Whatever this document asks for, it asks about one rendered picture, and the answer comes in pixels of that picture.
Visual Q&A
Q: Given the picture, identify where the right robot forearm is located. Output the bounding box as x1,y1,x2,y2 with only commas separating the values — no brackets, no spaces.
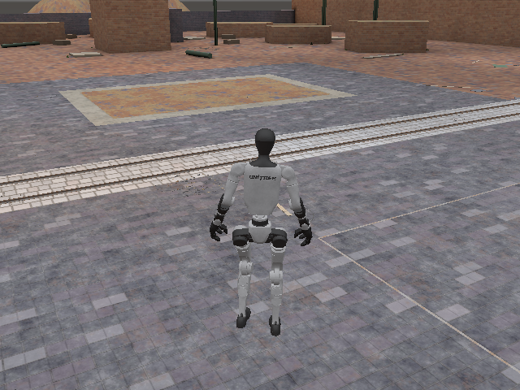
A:
294,198,310,230

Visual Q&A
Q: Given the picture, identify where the humanoid robot torso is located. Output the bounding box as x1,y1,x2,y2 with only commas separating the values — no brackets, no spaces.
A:
244,159,282,244

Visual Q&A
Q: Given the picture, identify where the robot right hand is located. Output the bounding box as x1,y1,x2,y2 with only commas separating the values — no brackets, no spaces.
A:
294,227,312,246

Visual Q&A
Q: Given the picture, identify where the left robot forearm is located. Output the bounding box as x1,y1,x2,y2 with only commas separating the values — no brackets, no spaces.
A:
213,194,230,226

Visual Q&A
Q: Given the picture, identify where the right robot upper arm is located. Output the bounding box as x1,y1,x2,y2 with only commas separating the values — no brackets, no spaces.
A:
280,165,301,210

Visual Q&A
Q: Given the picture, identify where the robot left hand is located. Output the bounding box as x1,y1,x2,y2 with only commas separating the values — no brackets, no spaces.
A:
210,221,228,241

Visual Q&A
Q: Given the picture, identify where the left robot upper arm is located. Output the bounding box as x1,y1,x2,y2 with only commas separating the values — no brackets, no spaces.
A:
221,162,247,206

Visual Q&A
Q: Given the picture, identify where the left robot thigh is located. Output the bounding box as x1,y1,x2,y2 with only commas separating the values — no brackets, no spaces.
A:
232,225,254,275

